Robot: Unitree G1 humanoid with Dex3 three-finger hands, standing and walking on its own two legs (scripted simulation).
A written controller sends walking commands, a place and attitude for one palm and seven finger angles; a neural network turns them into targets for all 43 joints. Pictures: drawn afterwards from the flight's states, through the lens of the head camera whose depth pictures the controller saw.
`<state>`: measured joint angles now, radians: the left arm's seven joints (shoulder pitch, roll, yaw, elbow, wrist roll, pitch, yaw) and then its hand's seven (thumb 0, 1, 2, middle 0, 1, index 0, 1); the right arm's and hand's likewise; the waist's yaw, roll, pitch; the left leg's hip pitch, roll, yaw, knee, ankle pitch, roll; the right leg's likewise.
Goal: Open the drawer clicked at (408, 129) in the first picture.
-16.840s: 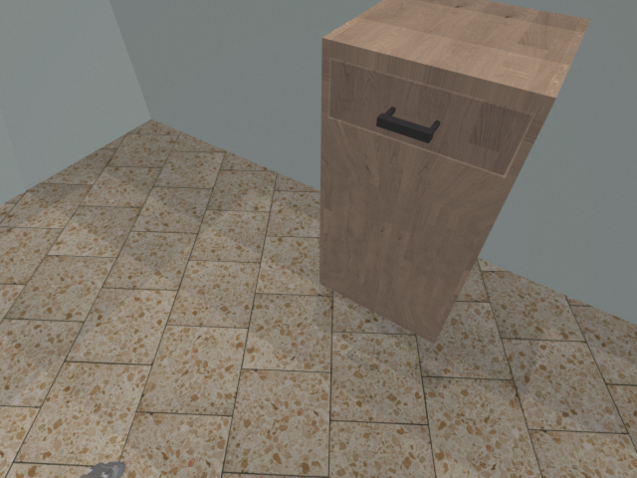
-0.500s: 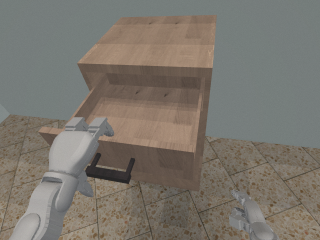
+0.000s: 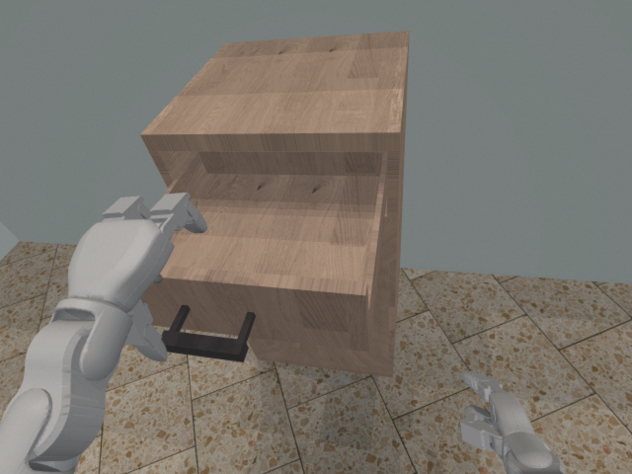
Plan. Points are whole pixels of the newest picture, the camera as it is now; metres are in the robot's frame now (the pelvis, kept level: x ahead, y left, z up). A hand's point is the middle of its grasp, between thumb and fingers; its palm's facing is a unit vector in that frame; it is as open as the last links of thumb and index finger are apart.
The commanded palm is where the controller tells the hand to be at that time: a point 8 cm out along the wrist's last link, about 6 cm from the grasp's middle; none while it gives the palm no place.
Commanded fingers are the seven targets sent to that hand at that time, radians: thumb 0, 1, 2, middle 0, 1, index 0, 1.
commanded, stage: draw the hand back to the body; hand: left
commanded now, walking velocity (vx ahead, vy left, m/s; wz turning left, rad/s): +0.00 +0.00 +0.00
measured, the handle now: (209, 331) +0.28 +0.21 +0.03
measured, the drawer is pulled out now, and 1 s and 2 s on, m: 0.29 0.29 0.29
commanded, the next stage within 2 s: step back with the hand held close in 1.64 s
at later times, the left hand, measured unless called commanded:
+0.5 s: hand (127, 309) +0.23 +0.24 +0.16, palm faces +0.10 -0.05 -0.99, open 13.9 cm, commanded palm +0.18 +0.24 +0.22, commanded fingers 0.00 -0.50 0.30 -0.30 -1.20 -0.30 -1.20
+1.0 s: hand (102, 284) +0.22 +0.23 +0.21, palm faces +0.42 -0.85 -0.33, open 12.5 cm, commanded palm +0.16 +0.27 +0.22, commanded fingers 0.00 0.17 0.58 -0.25 -0.77 -0.25 -0.77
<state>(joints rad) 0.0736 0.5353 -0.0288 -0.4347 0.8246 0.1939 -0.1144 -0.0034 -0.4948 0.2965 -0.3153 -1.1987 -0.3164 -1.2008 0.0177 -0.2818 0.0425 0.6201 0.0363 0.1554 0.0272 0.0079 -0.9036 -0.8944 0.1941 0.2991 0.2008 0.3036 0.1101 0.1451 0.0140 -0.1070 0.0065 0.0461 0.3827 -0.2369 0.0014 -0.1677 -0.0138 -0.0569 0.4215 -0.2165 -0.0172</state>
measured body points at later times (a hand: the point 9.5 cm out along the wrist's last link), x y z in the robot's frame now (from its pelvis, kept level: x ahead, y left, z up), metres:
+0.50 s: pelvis +0.00 +0.00 +0.00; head +0.01 -0.06 +0.44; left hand +0.22 +0.24 +0.21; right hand +0.23 -0.21 -0.10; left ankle -0.02 +0.12 -0.74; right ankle +0.01 -0.10 -0.74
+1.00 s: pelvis +0.02 +0.01 +0.00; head +0.02 +0.00 +0.45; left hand +0.19 +0.28 +0.23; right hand +0.21 -0.20 -0.08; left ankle -0.02 +0.12 -0.74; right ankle +0.01 -0.10 -0.74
